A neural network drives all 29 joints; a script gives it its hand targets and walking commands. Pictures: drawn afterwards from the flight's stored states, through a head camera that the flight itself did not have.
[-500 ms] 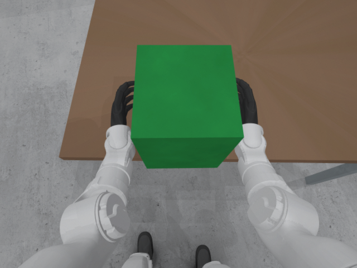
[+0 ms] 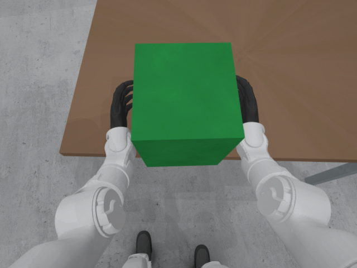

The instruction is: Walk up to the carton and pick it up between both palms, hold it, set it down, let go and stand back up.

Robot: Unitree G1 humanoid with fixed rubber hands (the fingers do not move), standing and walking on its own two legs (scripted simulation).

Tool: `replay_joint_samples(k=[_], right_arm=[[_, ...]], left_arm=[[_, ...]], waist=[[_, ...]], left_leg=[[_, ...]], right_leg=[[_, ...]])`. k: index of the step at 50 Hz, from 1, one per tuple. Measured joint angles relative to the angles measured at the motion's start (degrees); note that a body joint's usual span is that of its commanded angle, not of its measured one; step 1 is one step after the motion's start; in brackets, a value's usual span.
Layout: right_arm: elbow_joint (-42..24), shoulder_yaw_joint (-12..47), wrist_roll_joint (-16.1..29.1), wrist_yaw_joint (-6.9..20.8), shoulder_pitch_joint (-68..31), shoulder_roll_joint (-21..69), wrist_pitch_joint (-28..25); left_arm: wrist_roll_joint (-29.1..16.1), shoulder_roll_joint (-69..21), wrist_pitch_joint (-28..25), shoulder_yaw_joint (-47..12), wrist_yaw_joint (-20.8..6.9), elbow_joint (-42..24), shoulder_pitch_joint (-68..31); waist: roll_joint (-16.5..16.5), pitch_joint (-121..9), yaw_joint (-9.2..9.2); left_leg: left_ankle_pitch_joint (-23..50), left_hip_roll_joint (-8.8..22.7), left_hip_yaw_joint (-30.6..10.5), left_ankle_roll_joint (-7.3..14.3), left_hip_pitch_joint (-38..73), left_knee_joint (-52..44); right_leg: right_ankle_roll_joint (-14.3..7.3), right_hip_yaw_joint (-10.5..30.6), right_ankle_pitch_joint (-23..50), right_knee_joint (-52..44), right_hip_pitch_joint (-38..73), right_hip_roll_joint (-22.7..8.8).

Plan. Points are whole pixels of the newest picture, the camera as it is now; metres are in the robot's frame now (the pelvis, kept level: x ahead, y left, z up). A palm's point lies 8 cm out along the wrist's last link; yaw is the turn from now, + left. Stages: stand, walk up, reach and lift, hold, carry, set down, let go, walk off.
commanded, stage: reach and lift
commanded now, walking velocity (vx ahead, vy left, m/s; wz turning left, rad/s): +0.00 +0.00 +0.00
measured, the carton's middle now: (182, 114) +0.45 +0.00 -0.03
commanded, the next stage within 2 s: none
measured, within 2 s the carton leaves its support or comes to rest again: leaves its support in 0.72 s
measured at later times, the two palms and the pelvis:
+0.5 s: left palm (119, 125) +0.41 +0.15 -0.01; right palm (246, 118) +0.42 -0.14 +0.00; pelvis +0.00 +0.01 -0.01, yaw +0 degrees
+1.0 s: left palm (94, 109) +0.39 +0.17 +0.09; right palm (257, 104) +0.40 -0.12 +0.11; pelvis -0.03 +0.02 -0.01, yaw +2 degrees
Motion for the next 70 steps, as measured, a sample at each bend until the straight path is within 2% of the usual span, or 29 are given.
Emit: replay_joint_samples(k=[15,29,32,36,44,49,56,63,67,70], right_arm=[[4.42,10.85,7.79,-0.73,-1.43,-2.55,0.27],[1.42,20.69,16.66,-1.95,2.21,-1.09,6.22],[0.78,22.24,17.84,-2.05,3.16,-0.41,8.13],[-0.73,24.05,20.17,-2.52,4.40,1.08,11.97],[-9.03,27.91,26.29,-3.07,5.57,1.19,21.84],[-11.88,27.15,28.08,-2.99,2.20,0.42,28.41],[-12.48,22.52,26.50,-1.93,-2.16,0.15,35.90],[-15.13,14.91,20.03,-0.04,-1.31,2.48,38.29],[-17.66,12.27,17.91,1.30,1.88,4.02,38.26],[-19.46,12.12,18.12,1.46,4.56,4.91,37.72]], left_arm=[[-9.74,1.45,-1.81,-7.75,0.56,5.51,-1.34],[-18.17,1.52,-0.19,-16.87,2.26,7.33,1.85],[-19.99,1.89,0.97,-19.15,2.40,7.28,3.24],[-23.00,3.14,4.48,-23.30,2.14,6.17,4.95],[-26.21,4.90,12.31,-28.54,2.19,3.76,2.51],[-24.01,5.86,18.82,-26.66,2.13,1.83,-1.62],[-15.01,5.37,28.37,-17.03,1.04,-2.40,-4.36],[-3.77,2.56,36.17,-7.06,-1.75,-13.30,-0.79],[-0.01,0.09,40.62,-5.84,-2.93,-21.42,3.35],[1.11,-1.64,43.59,-6.89,-2.89,-27.46,6.74]], waist=[[1.00,-2.76,-0.83],[2.37,-4.21,-0.12],[2.78,-4.57,-0.15],[3.36,-5.36,-1.40],[2.55,-6.17,-2.78],[1.83,-4.38,-2.93],[0.30,0.08,-2.04],[-2.22,5.51,-1.41],[-3.69,7.52,-1.04],[-4.30,8.63,-0.75]], left_leg=[[-2.58,0.16,-0.69,0.37,-4.37,5.49],[-5.70,0.68,-1.55,0.42,-5.19,12.19],[-6.14,0.71,-1.86,0.40,-4.80,13.34],[-6.84,0.50,-2.51,0.42,-4.15,15.06],[-7.61,-0.41,-2.91,0.75,-0.92,16.92],[-6.95,-0.94,-2.27,1.12,4.94,14.80],[-4.11,-1.64,-0.47,1.54,18.37,6.28],[-1.39,-2.30,0.98,1.56,31.23,-2.02],[-0.75,-2.44,1.33,1.46,34.96,-4.17],[-0.84,-2.34,1.46,1.34,36.22,-4.43]], right_leg=[[0.43,-0.41,-1.38,3.07,-3.00,0.00],[0.60,-0.81,-3.93,8.31,-2.92,0.36],[0.55,-1.04,-4.47,9.46,-2.40,0.38],[0.54,-1.60,-5.44,11.25,-1.47,0.20],[0.80,-1.96,-6.92,13.84,1.76,-0.71],[1.11,-1.49,-6.17,11.83,7.40,-1.21],[1.60,-0.27,-2.64,3.01,20.33,-1.77],[1.81,0.63,0.41,-5.16,32.65,-2.26],[1.76,0.82,0.97,-7.07,36.16,-2.36],[1.67,0.92,0.99,-7.47,37.42,-2.27]])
